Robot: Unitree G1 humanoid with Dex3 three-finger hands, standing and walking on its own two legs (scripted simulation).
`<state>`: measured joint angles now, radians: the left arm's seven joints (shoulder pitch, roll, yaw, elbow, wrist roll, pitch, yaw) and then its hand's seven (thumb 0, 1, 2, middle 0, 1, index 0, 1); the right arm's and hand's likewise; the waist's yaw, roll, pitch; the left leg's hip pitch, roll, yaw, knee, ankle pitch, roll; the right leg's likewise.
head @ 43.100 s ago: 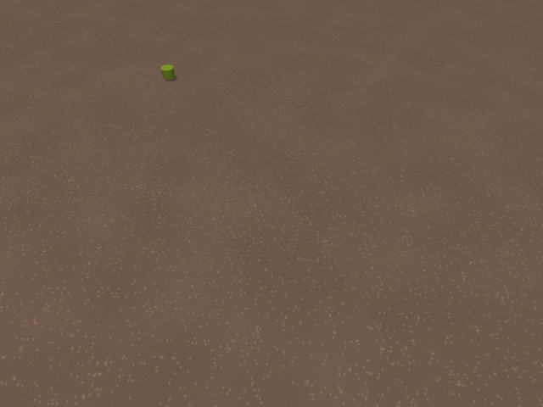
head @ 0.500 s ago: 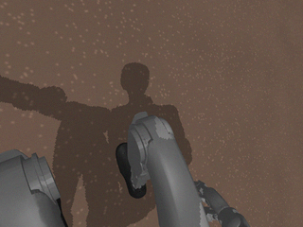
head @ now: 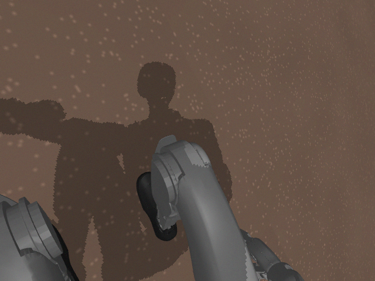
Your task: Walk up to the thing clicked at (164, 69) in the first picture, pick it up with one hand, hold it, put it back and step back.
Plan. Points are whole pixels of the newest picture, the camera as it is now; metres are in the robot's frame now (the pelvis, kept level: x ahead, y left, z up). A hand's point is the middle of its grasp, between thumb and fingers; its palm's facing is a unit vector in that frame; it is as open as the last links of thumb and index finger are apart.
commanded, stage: rest palm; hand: left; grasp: from above
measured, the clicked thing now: out of the picture +0.49 +0.40 -0.28
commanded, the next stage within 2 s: none
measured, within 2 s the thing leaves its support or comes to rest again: neither
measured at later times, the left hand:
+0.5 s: hand out of the picture +0.46 +0.39 -0.24, palm faces -0.42 -0.15 -0.89, open 14.3 cm
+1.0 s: hand out of the picture +0.47 +0.39 -0.24, palm faces -0.44 -0.17 -0.88, open 14.2 cm
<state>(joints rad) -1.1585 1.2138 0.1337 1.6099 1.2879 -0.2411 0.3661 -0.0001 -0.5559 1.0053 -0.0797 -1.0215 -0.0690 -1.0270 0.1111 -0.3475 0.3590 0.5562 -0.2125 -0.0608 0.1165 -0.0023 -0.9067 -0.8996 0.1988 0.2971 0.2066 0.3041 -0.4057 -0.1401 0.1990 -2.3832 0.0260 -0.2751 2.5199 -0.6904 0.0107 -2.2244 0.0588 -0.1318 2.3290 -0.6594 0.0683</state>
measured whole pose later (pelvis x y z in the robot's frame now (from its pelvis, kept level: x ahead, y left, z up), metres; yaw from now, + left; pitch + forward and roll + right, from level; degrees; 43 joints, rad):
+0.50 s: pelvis +0.00 +0.00 +0.00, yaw -1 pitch +28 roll -17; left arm -1.16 1.21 0.09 1.65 1.31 -0.26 0.46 0.00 -0.55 1.00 -0.08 -1.01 -0.07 -1.02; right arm 0.05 -0.34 0.38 0.56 -0.23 -0.09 0.13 0.00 -0.91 -0.90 0.20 0.30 0.21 0.30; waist -0.40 -0.17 0.19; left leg -2.37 0.03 -0.29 2.53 -0.69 0.01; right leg -2.21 0.06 -0.14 2.33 -0.65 0.07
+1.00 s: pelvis +0.00 +0.00 +0.00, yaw -1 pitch +28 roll -18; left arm -1.15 1.25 0.11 1.61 1.28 -0.28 0.40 0.00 -0.53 0.99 -0.08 -1.03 -0.07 -1.03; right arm 0.07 -0.34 0.40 0.57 -0.23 -0.07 0.12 0.00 -0.91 -0.90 0.20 0.30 0.21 0.30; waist -0.40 -0.16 0.22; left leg -2.38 0.03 -0.30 2.54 -0.71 0.01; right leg -2.21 0.06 -0.15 2.33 -0.66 0.07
